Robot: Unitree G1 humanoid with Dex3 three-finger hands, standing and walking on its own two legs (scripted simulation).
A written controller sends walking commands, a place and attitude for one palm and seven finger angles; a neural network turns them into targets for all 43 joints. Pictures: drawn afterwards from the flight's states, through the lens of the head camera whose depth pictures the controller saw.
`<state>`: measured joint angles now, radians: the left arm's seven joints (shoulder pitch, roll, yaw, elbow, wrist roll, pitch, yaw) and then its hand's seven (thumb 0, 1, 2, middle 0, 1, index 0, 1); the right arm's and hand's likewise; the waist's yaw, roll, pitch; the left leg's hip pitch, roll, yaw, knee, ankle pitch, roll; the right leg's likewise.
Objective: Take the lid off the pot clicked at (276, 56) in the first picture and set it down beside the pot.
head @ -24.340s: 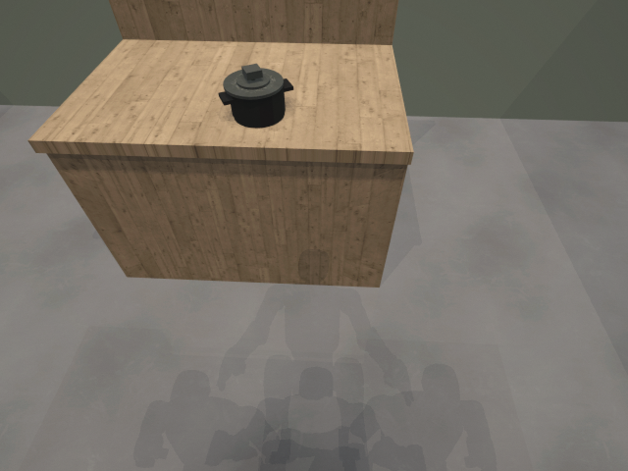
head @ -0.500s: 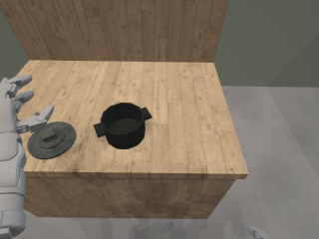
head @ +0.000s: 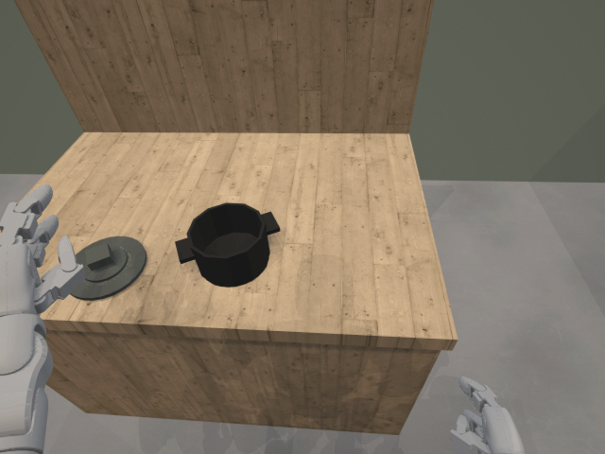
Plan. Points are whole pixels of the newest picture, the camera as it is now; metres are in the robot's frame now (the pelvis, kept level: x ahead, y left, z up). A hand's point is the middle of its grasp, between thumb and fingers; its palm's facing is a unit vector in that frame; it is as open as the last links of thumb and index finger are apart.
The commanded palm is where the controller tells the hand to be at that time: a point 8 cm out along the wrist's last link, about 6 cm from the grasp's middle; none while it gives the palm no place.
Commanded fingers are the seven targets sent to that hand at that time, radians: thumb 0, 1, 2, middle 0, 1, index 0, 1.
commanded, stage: draw the hand back to the body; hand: left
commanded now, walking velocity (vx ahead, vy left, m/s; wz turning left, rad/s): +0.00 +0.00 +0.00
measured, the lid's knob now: (99, 256) +0.46 +0.45 -0.07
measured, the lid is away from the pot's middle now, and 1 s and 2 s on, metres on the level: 0.26 0.26 0.26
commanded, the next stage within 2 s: step back with the hand held close in 0.72 s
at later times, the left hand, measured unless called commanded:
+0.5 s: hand (62, 339) +0.19 +0.26 +0.15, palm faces +0.37 -0.86 -0.36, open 7.4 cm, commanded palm +0.13 +0.30 +0.17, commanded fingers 0.00 0.90 0.90 -0.20 -0.30 -0.20 -0.30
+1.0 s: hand out of the picture +0.17 +0.30 +0.17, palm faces +0.38 -0.82 -0.43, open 7.4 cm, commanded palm +0.11 +0.33 +0.17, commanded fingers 0.00 0.90 0.90 -0.20 -0.30 -0.20 -0.30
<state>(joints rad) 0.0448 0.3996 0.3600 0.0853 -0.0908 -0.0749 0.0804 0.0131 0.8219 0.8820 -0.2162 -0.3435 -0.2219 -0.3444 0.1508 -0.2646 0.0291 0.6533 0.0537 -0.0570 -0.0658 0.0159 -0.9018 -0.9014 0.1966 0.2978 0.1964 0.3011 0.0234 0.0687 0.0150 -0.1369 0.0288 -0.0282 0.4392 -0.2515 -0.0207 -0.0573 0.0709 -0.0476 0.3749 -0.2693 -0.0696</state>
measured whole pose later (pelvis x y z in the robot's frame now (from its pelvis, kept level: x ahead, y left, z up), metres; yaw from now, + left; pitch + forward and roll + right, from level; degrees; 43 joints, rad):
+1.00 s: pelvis -0.03 +0.05 +0.00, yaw -1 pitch -1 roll -2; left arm 0.49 0.38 0.40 -0.51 -0.08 -0.19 0.08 0.02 0.89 0.90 -0.21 -0.30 -0.21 -0.30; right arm 0.15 -0.22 0.04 0.59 0.01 -0.09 -0.04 0.02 -0.90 -0.90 0.20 0.30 0.20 0.30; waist 0.04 0.04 0.05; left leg -0.24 0.00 0.00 0.50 -0.24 0.04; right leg -0.14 0.04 -0.03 0.38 -0.22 -0.01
